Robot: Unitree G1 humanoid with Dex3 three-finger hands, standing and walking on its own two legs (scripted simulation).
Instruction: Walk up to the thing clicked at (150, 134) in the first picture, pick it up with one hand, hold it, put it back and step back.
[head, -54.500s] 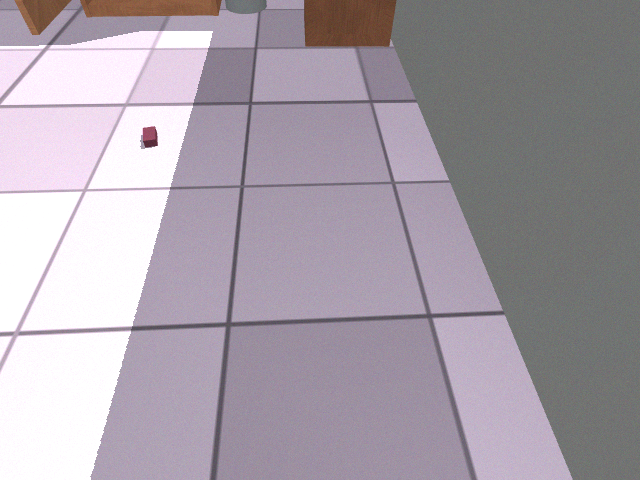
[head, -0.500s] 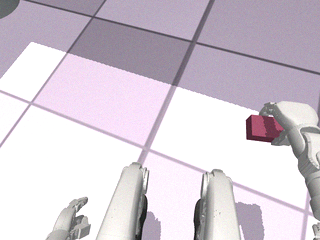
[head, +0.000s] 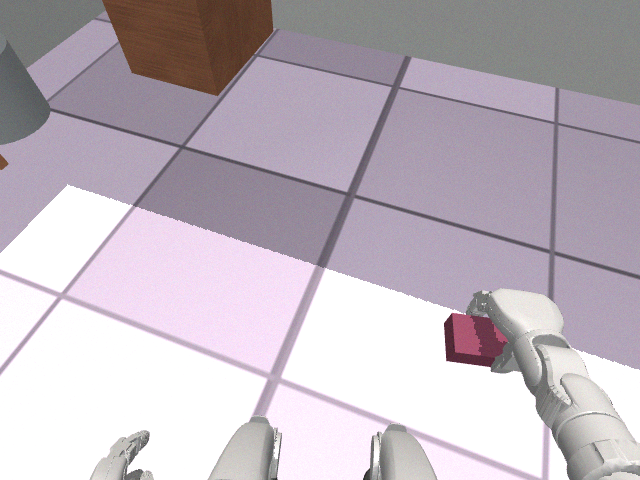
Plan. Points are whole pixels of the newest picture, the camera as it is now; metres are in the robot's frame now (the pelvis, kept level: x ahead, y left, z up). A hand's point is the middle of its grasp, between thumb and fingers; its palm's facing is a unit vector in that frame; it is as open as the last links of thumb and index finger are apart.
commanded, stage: lift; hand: right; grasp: from above
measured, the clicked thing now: (489, 342) +0.35 -0.23 -0.11
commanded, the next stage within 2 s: hold in 0.34 s
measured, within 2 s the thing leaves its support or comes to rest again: neither
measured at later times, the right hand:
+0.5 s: hand (518, 302) +0.36 -0.23 +0.00, palm faces -0.46 +0.06 -0.88, open 8.8 cm
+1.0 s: hand (525, 286) +0.36 -0.22 +0.04, palm faces -0.46 +0.03 -0.89, open 8.8 cm
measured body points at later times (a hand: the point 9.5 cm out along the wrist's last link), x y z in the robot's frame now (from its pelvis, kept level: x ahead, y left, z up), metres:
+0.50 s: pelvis +0.04 -0.01 +0.07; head +0.09 +0.00 +0.51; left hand +0.14 +0.26 -0.06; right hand +0.38 -0.23 +0.05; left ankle +0.06 +0.14 -0.64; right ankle +0.07 -0.13 -0.64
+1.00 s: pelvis +0.06 +0.00 +0.08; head +0.08 +0.01 +0.53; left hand +0.18 +0.26 -0.03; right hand +0.38 -0.22 +0.09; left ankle +0.06 +0.14 -0.64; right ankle +0.07 -0.13 -0.64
